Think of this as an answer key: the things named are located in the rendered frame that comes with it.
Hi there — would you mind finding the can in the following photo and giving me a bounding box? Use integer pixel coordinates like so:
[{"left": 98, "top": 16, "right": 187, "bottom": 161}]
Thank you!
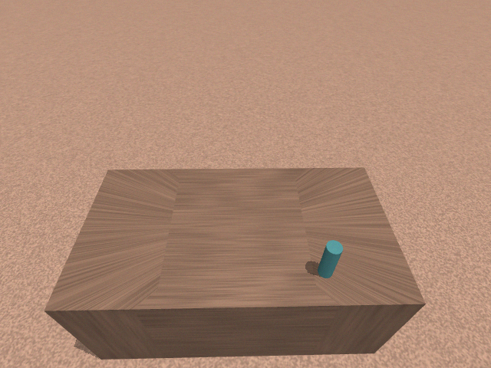
[{"left": 318, "top": 240, "right": 343, "bottom": 278}]

